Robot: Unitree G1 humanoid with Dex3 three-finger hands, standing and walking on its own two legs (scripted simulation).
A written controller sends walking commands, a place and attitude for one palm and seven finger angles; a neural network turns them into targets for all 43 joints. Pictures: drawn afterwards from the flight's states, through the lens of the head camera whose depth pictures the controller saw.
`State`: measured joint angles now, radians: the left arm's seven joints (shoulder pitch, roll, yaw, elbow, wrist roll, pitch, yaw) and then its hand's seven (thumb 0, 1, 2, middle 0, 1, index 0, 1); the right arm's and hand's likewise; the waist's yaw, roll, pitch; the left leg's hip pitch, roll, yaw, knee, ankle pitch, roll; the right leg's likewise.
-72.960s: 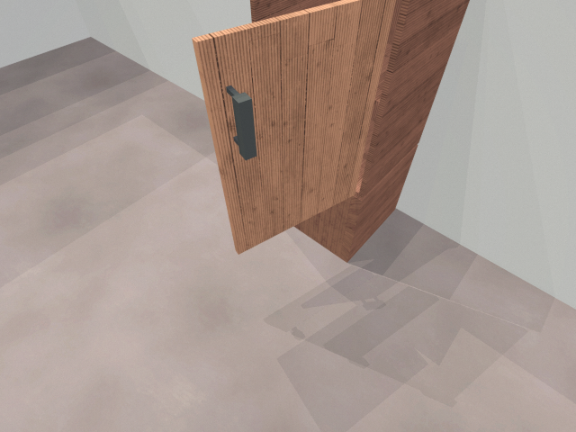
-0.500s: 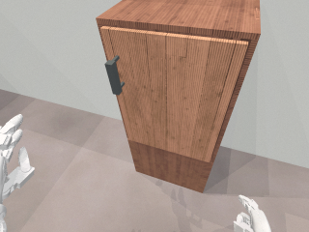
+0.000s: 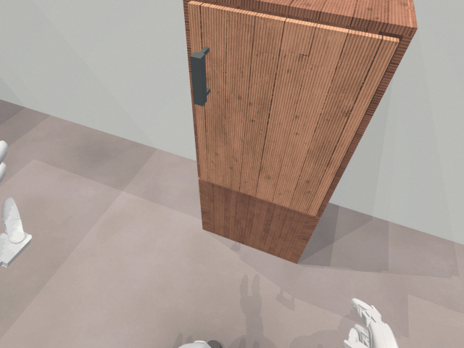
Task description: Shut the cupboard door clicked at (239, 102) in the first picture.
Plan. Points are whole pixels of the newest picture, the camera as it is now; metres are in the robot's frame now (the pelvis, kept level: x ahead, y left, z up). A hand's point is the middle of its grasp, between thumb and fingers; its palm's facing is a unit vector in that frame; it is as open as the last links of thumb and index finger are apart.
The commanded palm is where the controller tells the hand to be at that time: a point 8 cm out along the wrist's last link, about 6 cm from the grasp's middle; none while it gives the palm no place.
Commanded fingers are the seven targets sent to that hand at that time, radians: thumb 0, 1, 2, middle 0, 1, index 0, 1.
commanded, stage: step back with the hand held close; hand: left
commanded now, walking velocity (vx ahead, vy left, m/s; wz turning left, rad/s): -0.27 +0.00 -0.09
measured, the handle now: (202, 76) +0.69 +0.12 +0.11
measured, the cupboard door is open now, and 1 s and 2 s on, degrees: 0 0 0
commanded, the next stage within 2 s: stop stepping back and stand still in 0.54 s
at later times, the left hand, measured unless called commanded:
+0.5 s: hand out of the picture +0.05 +0.32 +0.19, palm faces +0.44 -0.79 -0.42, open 7.4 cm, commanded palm +0.01 +0.35 +0.19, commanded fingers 0.00 0.90 0.90 -0.20 -0.30 -0.20 -0.30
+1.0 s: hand out of the picture -0.11 +0.37 +0.21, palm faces +0.29 -0.79 -0.54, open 7.4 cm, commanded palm -0.13 +0.41 +0.19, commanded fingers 0.00 0.90 0.90 -0.20 -0.30 -0.20 -0.30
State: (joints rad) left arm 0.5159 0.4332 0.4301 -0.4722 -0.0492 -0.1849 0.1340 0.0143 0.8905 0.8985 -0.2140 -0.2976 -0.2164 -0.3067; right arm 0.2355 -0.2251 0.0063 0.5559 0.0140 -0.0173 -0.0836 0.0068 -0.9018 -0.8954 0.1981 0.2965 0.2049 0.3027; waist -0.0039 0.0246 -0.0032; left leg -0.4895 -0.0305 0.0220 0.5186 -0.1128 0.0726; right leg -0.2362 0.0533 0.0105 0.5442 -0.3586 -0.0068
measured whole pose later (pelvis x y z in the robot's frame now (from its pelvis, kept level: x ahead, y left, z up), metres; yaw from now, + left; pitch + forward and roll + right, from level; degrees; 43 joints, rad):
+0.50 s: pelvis -0.13 +0.05 -0.01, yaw +0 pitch -1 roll -4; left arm 0.56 0.48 0.45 -0.62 -0.07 -0.27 0.13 0.01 0.89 0.90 -0.21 -0.30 -0.22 -0.31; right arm 0.16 -0.20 -0.02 0.64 0.00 -0.07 -0.03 0.01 -0.90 -0.90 0.20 0.30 0.21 0.30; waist 0.06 -0.01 -0.01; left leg -0.65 0.01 0.08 0.86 -0.36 -0.05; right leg -0.22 0.07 -0.03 0.63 -0.38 -0.02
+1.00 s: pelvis -0.33 +0.14 -0.01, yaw -11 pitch +1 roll -1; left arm 0.62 0.59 0.52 -0.68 -0.09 -0.17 0.13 0.01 0.89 0.90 -0.22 -0.30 -0.22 -0.31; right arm 0.23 -0.22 -0.02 0.63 0.01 -0.03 -0.04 0.00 -0.90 -0.90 0.20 0.30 0.21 0.30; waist 0.06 -0.05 -0.06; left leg -0.69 0.02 0.02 1.11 -0.41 -0.03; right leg -0.15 0.05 -0.11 0.55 -0.44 -0.13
